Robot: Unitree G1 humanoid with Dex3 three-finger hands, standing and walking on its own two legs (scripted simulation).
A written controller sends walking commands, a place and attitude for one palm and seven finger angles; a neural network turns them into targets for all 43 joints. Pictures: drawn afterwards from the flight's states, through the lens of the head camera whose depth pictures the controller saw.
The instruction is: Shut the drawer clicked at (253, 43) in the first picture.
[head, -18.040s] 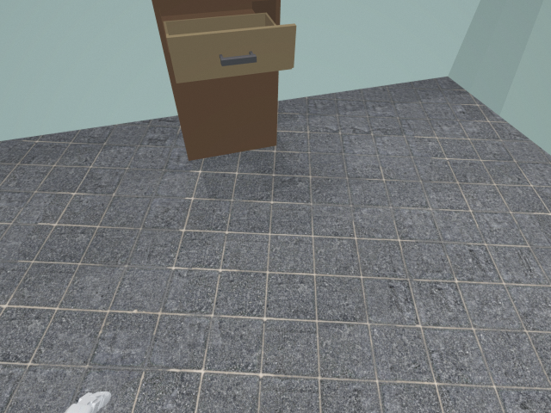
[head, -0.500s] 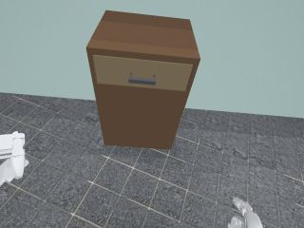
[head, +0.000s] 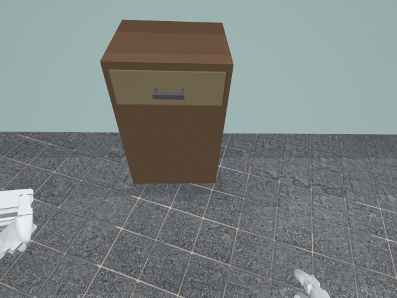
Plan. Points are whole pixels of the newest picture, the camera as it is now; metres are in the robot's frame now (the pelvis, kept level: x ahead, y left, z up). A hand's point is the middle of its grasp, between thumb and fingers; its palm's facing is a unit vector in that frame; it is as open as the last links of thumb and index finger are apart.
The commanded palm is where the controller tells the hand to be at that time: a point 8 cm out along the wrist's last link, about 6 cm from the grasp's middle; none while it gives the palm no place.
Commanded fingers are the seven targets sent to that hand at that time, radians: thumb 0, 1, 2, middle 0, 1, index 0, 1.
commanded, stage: stop stepping back and stand still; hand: left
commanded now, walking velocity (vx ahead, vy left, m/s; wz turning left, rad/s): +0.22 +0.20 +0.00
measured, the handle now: (168, 93) +0.89 +0.18 -0.09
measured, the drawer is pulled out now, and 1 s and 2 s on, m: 0.00 0.00 0.00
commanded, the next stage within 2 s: let the arm hang, fingers relaxed in 0.72 s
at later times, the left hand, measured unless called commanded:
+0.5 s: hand out of the picture +0.15 +0.28 +0.15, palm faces +0.42 -0.80 -0.42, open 3.3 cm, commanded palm +0.09 +0.31 +0.17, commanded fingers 0.00 0.90 0.90 -1.40 -1.60 -1.40 -1.60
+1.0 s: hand out of the picture +0.11 +0.28 -0.09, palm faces +0.06 -0.92 -0.39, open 3.1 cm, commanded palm none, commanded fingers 0.00 0.90 0.90 -1.00 -1.17 -1.00 -1.17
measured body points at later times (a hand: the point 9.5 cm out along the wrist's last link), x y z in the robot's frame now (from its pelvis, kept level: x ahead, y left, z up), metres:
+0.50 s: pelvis -0.03 +0.03 -0.01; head -0.04 +0.04 +0.44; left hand +0.12 +0.32 +0.18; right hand +0.13 -0.19 -0.09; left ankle -0.02 +0.14 -0.74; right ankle -0.04 -0.09 -0.74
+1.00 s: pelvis -0.04 +0.04 -0.02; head -0.03 +0.02 +0.43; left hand +0.10 +0.33 -0.07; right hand +0.12 -0.22 -0.13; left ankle -0.02 +0.14 -0.74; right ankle -0.04 -0.09 -0.74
